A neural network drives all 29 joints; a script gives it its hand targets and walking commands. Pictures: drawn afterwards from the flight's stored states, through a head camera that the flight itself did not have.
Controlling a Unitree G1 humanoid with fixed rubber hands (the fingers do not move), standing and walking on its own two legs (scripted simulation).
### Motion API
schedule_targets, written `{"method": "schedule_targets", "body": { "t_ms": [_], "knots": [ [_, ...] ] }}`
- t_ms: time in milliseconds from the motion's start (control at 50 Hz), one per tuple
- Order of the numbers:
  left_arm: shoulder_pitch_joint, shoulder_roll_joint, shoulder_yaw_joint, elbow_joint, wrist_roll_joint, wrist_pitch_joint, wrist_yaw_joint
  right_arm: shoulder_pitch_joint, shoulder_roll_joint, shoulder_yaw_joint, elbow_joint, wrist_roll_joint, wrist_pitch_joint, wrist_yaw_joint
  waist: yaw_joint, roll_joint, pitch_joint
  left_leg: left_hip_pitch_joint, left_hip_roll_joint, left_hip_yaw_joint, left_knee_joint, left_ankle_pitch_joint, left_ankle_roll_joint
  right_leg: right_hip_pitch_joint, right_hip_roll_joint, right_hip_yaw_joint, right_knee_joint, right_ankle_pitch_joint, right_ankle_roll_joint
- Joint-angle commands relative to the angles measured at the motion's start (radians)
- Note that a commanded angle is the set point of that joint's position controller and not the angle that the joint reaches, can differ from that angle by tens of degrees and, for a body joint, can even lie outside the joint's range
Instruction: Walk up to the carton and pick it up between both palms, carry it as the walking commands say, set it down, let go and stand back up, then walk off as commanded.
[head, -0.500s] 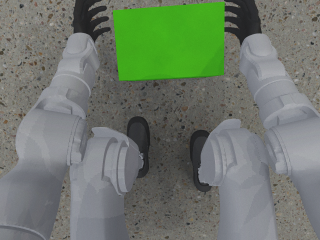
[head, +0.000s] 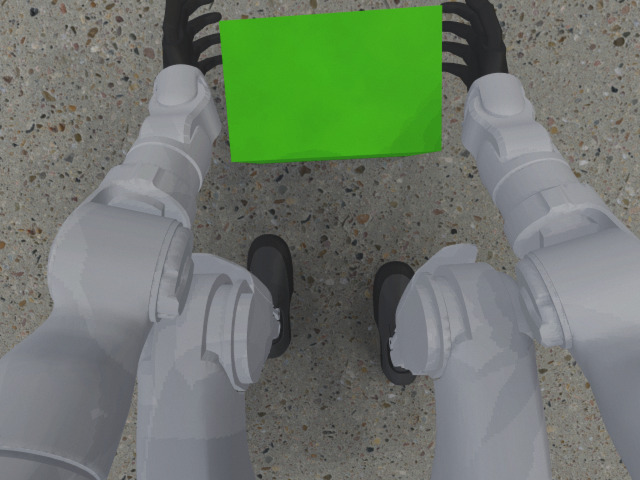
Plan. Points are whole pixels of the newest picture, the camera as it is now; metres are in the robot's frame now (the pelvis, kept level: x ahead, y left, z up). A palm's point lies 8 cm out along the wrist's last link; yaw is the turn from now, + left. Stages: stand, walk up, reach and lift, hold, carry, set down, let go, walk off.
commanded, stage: reach and lift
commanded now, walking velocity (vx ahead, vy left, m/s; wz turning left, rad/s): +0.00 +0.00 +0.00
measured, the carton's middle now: (332, 101) +0.48 +0.01 -0.27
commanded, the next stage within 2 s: none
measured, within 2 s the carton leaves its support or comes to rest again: leaves its support in 0.28 s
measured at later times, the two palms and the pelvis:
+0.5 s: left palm (170, 91) +0.48 +0.18 -0.16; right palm (481, 67) +0.49 -0.14 -0.16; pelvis -0.02 +0.01 +0.01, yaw -3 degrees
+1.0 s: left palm (145, 66) +0.49 +0.18 -0.10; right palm (505, 47) +0.49 -0.13 -0.10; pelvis -0.03 +0.02 +0.03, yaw -3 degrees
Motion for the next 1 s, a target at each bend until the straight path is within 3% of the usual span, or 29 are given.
{"method": "schedule_targets", "body": {
  "t_ms": [0, 40, 60, 100, 120, 160, 240, 280, 320, 340, 360, 380, 420, 440, 460, 500, 520, 560, 580, 600, 620, 680, 740, 800, 840, 860, 900, 960, 980],
  "knots": [
    [-0.166, -0.708, -0.097, -0.217, 0.044, 0.01, -0.166, -0.462, 0.68, 0.164, -0.301, -0.025, -0.023, 0.176, 0.078, -0.048, -1.021, 0.687, -0.094, -0.021, -0.068, 0.227, 0.021, 0.432, 0.079, 0.129, -0.254, 0.271, 0.055],
    [-0.155, -0.741, -0.113, -0.239, 0.03, 0.014, -0.168, -0.448, 0.693, 0.166, -0.311, -0.02, -0.018, 0.179, 0.069, -0.045, -1.07, 0.724, -0.093, -0.023, -0.07, 0.24, 0.023, 0.446, 0.08, 0.119, -0.248, 0.271, 0.051],
    [-0.153, -0.758, -0.114, -0.236, 0.031, 0.015, -0.173, -0.469, 0.703, 0.18, -0.338, -0.018, -0.02, 0.183, 0.095, -0.045, -1.076, 0.717, -0.095, -0.013, -0.057, 0.264, 0.021, 0.454, 0.08, 0.136, -0.253, 0.294, 0.05],
    [-0.182, -0.787, -0.122, -0.315, 0.029, 0.02, -0.173, -0.475, 0.732, 0.191, -0.395, -0.004, -0.018, 0.185, 0.077, -0.052, -1.174, 0.775, -0.103, -0.007, -0.051, 0.304, 0.021, 0.513, 0.087, 0.127, -0.247, 0.345, 0.052],
    [-0.178, -0.795, -0.124, -0.328, 0.019, 0.022, -0.175, -0.511, 0.735, 0.203, -0.445, -0.003, -0.016, 0.186, 0.088, -0.08, -1.21, 0.797, -0.107, -0.003, -0.042, 0.329, 0.02, 0.538, 0.087, 0.125, -0.251, 0.359, 0.063],
    [-0.159, -0.798, -0.125, -0.374, 0.019, 0.022, -0.172, -0.503, 0.733, 0.201, -0.48, 0.006, -0.012, 0.188, 0.089, -0.072, -1.28, 0.83, -0.108, -0.004, -0.052, 0.333, 0.021, 0.562, 0.087, 0.111, -0.238, 0.357, 0.059],
    [-0.226, -0.877, -0.139, -0.462, 0.006, 0.048, -0.186, -0.516, 0.792, 0.188, -0.529, -0.009, 0.01, 0.192, 0.061, -0.068, -1.377, 0.83, -0.119, 0.014, -0.046, 0.317, 0.014, 0.664, 0.091, 0.114, -0.246, 0.387, 0.056],
    [-0.251, -0.882, -0.141, -0.477, -0.008, 0.066, -0.19, -0.54, 0.799, 0.175, -0.57, -0.02, 0.031, 0.193, 0.057, -0.105, -1.44, 0.845, -0.112, 0.003, -0.061, 0.258, 0.016, 0.715, 0.078, 0.103, -0.252, 0.332, 0.057],
    [-0.259, -0.905, -0.153, -0.531, -0.016, 0.088, -0.193, -0.585, 0.801, 0.191, -0.634, -0.022, 0.044, 0.193, 0.076, -0.086, -1.524, 0.888, -0.117, 0.019, -0.062, 0.289, 0.004, 0.761, 0.083, 0.095, -0.243, 0.358, 0.058],
    [-0.313, -0.917, -0.161, -0.629, -0.025, 0.095, -0.198, -0.569, 0.841, 0.187, -0.624, -0.031, 0.065, 0.195, 0.073, -0.099, -1.619, 0.922, -0.128, 0.028, -0.058, 0.313, -0.001, 0.824, 0.083, 0.09, -0.237, 0.392, 0.061],
    [-0.299, -0.918, -0.161, -0.622, -0.02, 0.104, -0.201, -0.599, 0.841, 0.193, -0.675, -0.014, 0.066, 0.198, 0.082, -0.088, -1.658, 0.961, -0.122, 0.038, -0.052, 0.302, 0.002, 0.849, 0.085, 0.089, -0.235, 0.372, 0.06],
    [-0.363, -0.92, -0.171, -0.685, -0.027, 0.118, -0.199, -0.613, 0.84, 0.188, -0.682, -0.021, 0.077, 0.197, 0.07, -0.078, -1.727, 1.006, -0.12, 0.029, -0.07, 0.289, -0.005, 0.878, 0.087, 0.087, -0.25, 0.362, 0.059],
    [-0.411, -0.899, -0.17, -0.779, -0.013, 0.152, -0.196, -0.68, 0.856, 0.188, -0.732, -0.009, 0.107, 0.203, 0.117, -0.052, -1.866, 1.064, -0.128, 0.043, -0.074, 0.313, -0.011, 0.978, 0.089, 0.09, -0.236, 0.403, 0.059],
    [-0.422, -0.904, -0.155, -0.799, 0.01, 0.155, -0.198, -0.637, 0.862, 0.171, -0.674, -0.024, 0.114, 0.208, 0.102, -0.044, -1.796, 1.07, -0.131, 0.049, -0.069, 0.312, -0.014, 0.923, 0.092, 0.079, -0.225, 0.396, 0.07],
    [-0.455, -0.925, -0.144, -0.846, 0.008, 0.16, -0.201, -0.647, 0.885, 0.17, -0.696, -0.032, 0.118, 0.213, 0.096, -0.061, -1.798, 1.063, -0.135, 0.061, -0.071, 0.31, -0.018, 0.937, 0.095, 0.085, -0.247, 0.393, 0.071],
    [-0.481, -0.99, -0.166, -0.829, 0.008, 0.194, -0.217, -0.717, 0.869, 0.152, -0.737, -0.045, 0.125, 0.216, 0.047, -0.05, -1.771, 1.05, -0.129, 0.057, -0.078, 0.226, -0.015, 0.899, 0.089, 0.073, -0.25, 0.31, 0.06],
    [-0.54, -0.988, -0.181, -0.882, 0.017, 0.204, -0.217, -0.707, 0.904, 0.141, -0.68, -0.045, 0.14, 0.226, 0.045, -0.023, -1.771, 1.07, -0.13, 0.055, -0.091, 0.197, -0.016, 0.876, 0.085, 0.068, -0.255, 0.288, 0.055],
    [-0.613, -1.004, -0.194, -0.933, 0.028, 0.213, -0.216, -0.691, 0.925, 0.102, -0.628, -0.074, 0.154, 0.235, 0.003, 0.019, -1.734, 1.113, -0.139, 0.033, -0.119, 0.162, -0.016, 0.786, 0.089, 0.053, -0.25, 0.239, 0.043],
    [-0.629, -1.013, -0.212, -0.937, 0.026, 0.223, -0.213, -0.673, 0.924, 0.09, -0.6, -0.089, 0.162, 0.239, -0.01, 0.035, -1.759, 1.135, -0.135, 0.029, -0.118, 0.158, -0.023, 0.77, 0.085, 0.043, -0.242, 0.234, 0.039],
    [-0.642, -1.02, -0.211, -0.933, 0.053, 0.234, -0.216, -0.679, 0.929, 0.065, -0.53, -0.098, 0.176, 0.251, 0.001, 0.07, -1.691, 1.122, -0.131, 0.038, -0.123, 0.113, -0.03, 0.703, 0.082, 0.045, -0.249, 0.177, 0.032],
    [-0.605, -1.057, -0.203, -0.848, 0.061, 0.25, -0.219, -0.731, 0.925, 0.061, -0.567, -0.128, 0.174, 0.256, -0.01, 0.072, -1.66, 1.093, -0.134, 0.029, -0.129, 0.095, -0.025, 0.67, 0.079, 0.044, -0.254, 0.156, 0.033],
    [-0.626, -1.095, -0.204, -0.868, 0.078, 0.272, -0.228, -0.688, 0.984, 0.039, -0.494, -0.163, 0.208, 0.288, -0.03, 0.051, -1.633, 1.094, -0.135, 0.024, -0.141, 0.03, -0.02, 0.627, 0.079, 0.037, -0.258, 0.1, 0.028],
    [-0.608, -1.132, -0.198, -0.862, 0.11, 0.298, -0.238, -0.677, 1.029, 0.038, -0.48, -0.186, 0.232, 0.308, 0.004, 0.055, -1.678, 1.103, -0.134, 0.033, -0.154, 0.028, -0.023, 0.633, 0.078, 0.03, -0.266, 0.088, 0.023],
    [-0.604, -1.173, -0.199, -0.907, 0.108, 0.321, -0.255, -0.676, 1.077, 0.057, -0.587, -0.206, 0.249, 0.316, -0.009, -0.007, -1.799, 1.119, -0.139, 0.04, -0.149, 0.077, -0.011, 0.717, 0.085, 0.029, -0.282, 0.129, 0.034],
    [-0.561, -1.175, -0.191, -0.907, 0.122, 0.331, -0.26, -0.673, 1.123, 0.078, -0.599, -0.179, 0.257, 0.323, 0.033, 0.008, -1.818, 1.136, -0.138, 0.041, -0.162, 0.108, -0.004, 0.723, 0.088, 0.033, -0.286, 0.15, 0.034],
    [-0.536, -1.205, -0.204, -0.918, 0.113, 0.339, -0.264, -0.688, 1.11, 0.093, -0.676, -0.183, 0.253, 0.325, 0.019, 0.0, -1.894, 1.175, -0.145, 0.035, -0.161, 0.136, -0.007, 0.749, 0.093, 0.021, -0.281, 0.18, 0.034],
    [-0.527, -1.211, -0.211, -1.004, 0.118, 0.351, -0.269, -0.661, 1.152, 0.137, -0.741, -0.166, 0.269, 0.321, 0.043, -0.008, -2.036, 1.235, -0.155, 0.044, -0.156, 0.24, -0.007, 0.836, 0.101, 0.028, -0.293, 0.262, 0.044],
    [-0.481, -1.215, -0.233, -0.991, 0.119, 0.363, -0.275, -0.634, 1.158, 0.172, -0.751, -0.149, 0.276, 0.321, 0.055, -0.007, -1.979, 1.196, -0.151, 0.041, -0.165, 0.236, -0.001, 0.82, 0.106, 0.043, -0.303, 0.263, 0.048],
    [-0.467, -1.228, -0.233, -0.979, 0.133, 0.371, -0.281, -0.624, 1.164, 0.171, -0.759, -0.163, 0.278, 0.323, 0.036, -0.013, -1.969, 1.192, -0.154, 0.04, -0.168, 0.234, -0.003, 0.81, 0.109, 0.038, -0.313, 0.264, 0.053]
  ]
}}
